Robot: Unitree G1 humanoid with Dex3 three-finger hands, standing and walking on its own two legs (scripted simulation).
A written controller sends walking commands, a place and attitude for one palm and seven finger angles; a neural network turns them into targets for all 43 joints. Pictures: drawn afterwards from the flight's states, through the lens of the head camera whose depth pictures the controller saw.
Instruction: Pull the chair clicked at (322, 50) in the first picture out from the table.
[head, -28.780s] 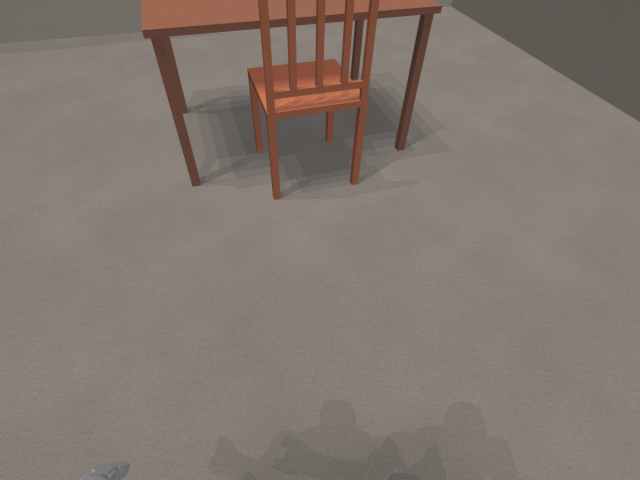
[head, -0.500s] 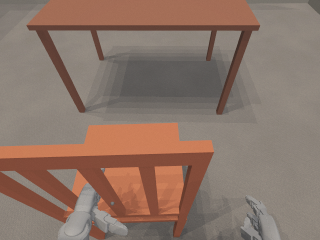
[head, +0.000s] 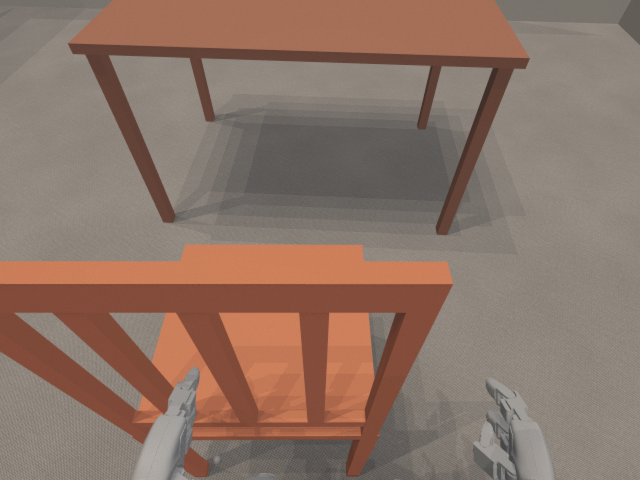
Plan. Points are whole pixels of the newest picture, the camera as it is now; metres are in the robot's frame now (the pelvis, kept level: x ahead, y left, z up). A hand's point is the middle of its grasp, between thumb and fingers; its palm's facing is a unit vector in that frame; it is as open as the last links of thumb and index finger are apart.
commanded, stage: draw the fingers out of the gap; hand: left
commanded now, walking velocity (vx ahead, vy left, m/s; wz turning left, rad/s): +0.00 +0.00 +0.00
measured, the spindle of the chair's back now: (229, 375) +0.25 +0.12 +0.00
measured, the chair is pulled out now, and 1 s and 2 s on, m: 0.66 0.66 0.64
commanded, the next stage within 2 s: draw the hand back to the body in 0.26 s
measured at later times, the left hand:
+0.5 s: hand out of the picture +0.12 +0.13 +0.00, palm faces +0.04 -1.00 -0.01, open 17.4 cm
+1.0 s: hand (106, 475) +0.13 +0.19 +0.09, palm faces +0.12 -0.94 -0.33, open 16.6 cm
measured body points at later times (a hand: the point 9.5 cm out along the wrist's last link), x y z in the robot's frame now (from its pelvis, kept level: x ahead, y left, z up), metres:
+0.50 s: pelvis +0.00 +0.01 -0.02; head +0.03 +0.02 +0.43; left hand +0.12 +0.19 +0.01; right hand +0.19 -0.23 -0.07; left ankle +0.00 +0.13 -0.68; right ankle +0.00 -0.14 -0.68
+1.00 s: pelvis -0.02 +0.00 +0.00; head -0.02 -0.01 +0.45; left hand +0.12 +0.24 +0.11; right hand +0.17 -0.22 -0.07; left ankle +0.00 +0.13 -0.68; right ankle +0.00 -0.14 -0.68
